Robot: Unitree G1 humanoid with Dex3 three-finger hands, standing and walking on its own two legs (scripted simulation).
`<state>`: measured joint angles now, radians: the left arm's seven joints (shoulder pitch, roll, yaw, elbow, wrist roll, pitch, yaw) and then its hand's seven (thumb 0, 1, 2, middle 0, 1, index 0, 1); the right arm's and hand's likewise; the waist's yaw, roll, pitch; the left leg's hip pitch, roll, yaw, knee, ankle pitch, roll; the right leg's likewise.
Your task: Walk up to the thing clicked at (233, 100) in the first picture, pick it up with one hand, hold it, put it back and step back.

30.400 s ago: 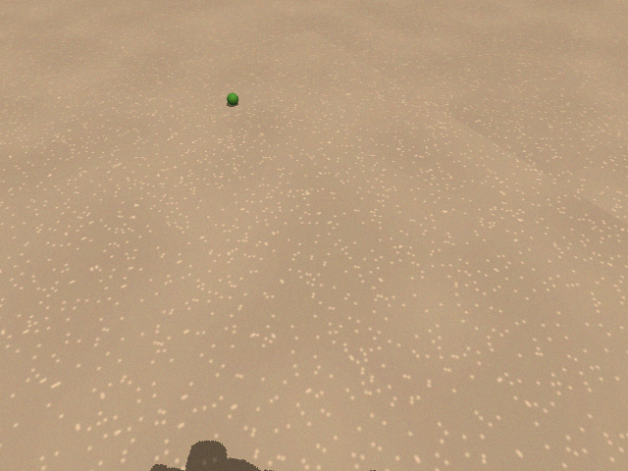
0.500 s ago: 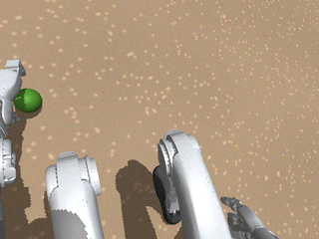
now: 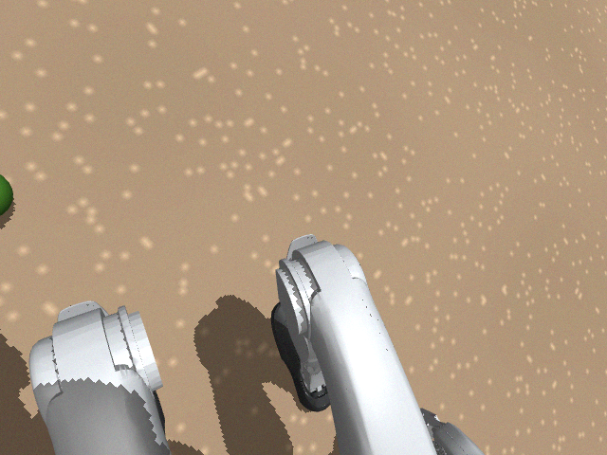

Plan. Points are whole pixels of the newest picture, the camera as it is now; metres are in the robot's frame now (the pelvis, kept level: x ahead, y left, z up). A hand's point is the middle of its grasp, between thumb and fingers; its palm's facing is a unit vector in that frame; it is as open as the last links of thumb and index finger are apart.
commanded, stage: rest palm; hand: left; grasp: from above
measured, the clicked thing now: out of the picture +0.48 +0.30 -0.27
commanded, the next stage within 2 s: close in 0.44 s
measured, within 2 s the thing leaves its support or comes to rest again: neither
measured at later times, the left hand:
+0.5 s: hand out of the picture +0.46 +0.31 -0.23, palm faces -0.44 -0.14 -0.89, open 13.4 cm
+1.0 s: hand out of the picture +0.46 +0.30 -0.25, palm faces -0.44 -0.14 -0.89, open 11.5 cm
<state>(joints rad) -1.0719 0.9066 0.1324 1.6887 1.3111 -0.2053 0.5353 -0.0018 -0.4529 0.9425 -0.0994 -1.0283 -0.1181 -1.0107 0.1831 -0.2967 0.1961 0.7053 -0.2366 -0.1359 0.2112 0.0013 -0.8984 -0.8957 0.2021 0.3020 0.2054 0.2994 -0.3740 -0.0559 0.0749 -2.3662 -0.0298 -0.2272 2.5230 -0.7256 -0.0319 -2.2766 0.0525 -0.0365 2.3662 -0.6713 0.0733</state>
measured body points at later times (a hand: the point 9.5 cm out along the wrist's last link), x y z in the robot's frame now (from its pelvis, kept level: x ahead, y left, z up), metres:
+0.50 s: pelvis +0.00 +0.00 +0.00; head +0.27 +0.12 +0.34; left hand +0.48 +0.31 -0.18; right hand +0.04 -0.26 -0.06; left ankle +0.06 +0.13 -0.27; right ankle +0.11 -0.15 -0.27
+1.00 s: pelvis +0.00 +0.00 -0.01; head +0.27 +0.12 +0.33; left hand +0.48 +0.30 -0.20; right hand +0.03 -0.25 -0.06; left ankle +0.06 +0.13 -0.27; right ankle +0.11 -0.14 -0.27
